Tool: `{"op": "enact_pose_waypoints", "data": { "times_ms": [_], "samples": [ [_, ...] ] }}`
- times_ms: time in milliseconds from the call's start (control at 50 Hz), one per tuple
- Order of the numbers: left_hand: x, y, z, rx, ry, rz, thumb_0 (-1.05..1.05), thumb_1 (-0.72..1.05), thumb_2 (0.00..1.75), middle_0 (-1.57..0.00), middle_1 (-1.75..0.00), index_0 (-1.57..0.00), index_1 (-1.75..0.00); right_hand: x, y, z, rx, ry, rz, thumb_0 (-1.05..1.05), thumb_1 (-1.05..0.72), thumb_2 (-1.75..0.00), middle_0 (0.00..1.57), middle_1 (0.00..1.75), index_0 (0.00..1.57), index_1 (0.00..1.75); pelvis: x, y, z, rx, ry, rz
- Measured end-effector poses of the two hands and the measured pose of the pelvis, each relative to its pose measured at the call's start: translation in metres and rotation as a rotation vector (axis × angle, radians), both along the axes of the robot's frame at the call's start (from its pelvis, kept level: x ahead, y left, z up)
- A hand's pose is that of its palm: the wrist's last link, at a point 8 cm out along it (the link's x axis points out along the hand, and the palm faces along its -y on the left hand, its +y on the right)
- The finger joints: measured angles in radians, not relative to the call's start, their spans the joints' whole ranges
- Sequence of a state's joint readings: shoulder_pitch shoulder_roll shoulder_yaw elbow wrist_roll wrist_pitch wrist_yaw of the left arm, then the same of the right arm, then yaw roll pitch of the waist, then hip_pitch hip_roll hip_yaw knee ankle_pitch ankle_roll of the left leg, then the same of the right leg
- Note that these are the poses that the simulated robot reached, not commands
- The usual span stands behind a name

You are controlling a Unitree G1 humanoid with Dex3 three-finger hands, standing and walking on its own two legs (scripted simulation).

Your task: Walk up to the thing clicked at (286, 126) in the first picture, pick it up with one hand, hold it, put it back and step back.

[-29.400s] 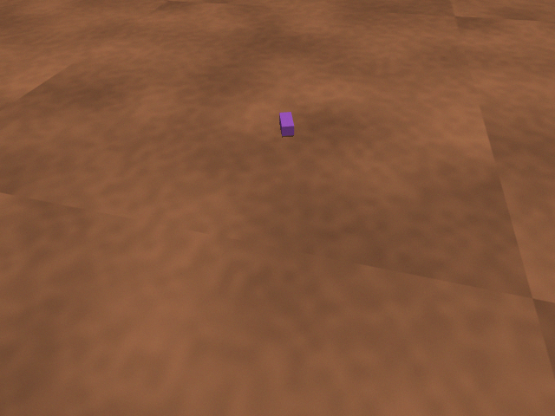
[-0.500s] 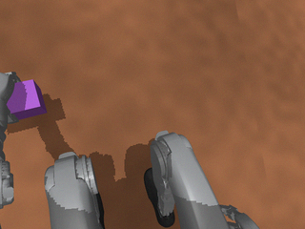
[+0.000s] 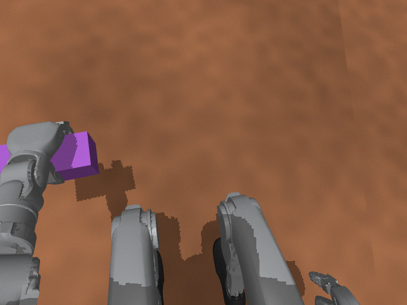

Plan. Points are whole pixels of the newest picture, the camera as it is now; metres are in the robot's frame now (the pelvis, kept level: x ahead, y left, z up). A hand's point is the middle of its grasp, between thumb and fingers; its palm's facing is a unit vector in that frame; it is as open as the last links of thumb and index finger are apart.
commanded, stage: lift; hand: left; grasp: from above
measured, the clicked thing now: (53, 160) +0.44 +0.30 -0.16
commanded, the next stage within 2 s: hold in 1.14 s
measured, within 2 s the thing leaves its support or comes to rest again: neither
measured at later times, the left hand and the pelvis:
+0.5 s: hand out of the picture +0.36 +0.27 +0.09, palm faces -0.45 -0.12 -0.89, open 10.6 cm; pelvis +0.02 +0.00 +0.18, yaw +3 degrees
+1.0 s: hand out of the picture +0.38 +0.24 +0.20, palm faces -0.44 -0.13 -0.89, open 10.6 cm; pelvis +0.07 +0.00 +0.30, yaw +4 degrees
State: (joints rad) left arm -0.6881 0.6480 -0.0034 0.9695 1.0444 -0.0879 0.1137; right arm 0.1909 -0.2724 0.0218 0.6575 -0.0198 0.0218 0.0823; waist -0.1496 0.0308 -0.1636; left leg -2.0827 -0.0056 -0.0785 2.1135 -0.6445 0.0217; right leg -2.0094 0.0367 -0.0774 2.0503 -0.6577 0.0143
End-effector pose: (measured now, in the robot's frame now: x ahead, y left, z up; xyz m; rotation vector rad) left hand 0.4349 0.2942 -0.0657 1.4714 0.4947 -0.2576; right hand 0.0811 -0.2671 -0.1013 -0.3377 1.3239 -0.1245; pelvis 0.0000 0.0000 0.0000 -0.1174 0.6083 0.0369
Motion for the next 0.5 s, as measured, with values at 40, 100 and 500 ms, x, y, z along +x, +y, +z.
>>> {"op": "enact_pose_waypoints", "data": {
  "times_ms": [40, 100, 500],
  "samples": [
    [-0.006, -0.001, 0.014, -0.005, -0.004, -0.001, -0.01, -0.09, 0.57, -0.62, -0.66, -0.64, -0.62, 0.008, 0.001, 0.01, 0.003, -0.024, 0.003, 0.0, -0.9, -0.9, 0.2, 0.3, 0.2, 0.29, 0.0, 0.0, 0.011, 0.003, -0.006, 0.004],
    [-0.016, -0.002, 0.037, -0.01, -0.011, -0.003, -0.01, -0.09, 0.57, -0.62, -0.66, -0.64, -0.62, 0.019, 0.004, 0.026, 0.007, -0.058, 0.006, 0.01, -0.9, -0.89, 0.2, 0.3, 0.2, 0.29, 0.001, 0.001, 0.029, 0.008, -0.02, 0.007],
    [-0.067, -0.021, 0.21, -0.015, -0.009, 0.029, -0.01, -0.1, 0.57, -0.63, -0.66, -0.65, -0.61, 0.042, 0.018, 0.173, 0.025, -0.194, -0.072, 0.01, -0.89, -0.89, 0.2, 0.3, 0.21, 0.29, 0.02, 0.002, 0.181, 0.055, -0.196, 0.031]
  ]
}}
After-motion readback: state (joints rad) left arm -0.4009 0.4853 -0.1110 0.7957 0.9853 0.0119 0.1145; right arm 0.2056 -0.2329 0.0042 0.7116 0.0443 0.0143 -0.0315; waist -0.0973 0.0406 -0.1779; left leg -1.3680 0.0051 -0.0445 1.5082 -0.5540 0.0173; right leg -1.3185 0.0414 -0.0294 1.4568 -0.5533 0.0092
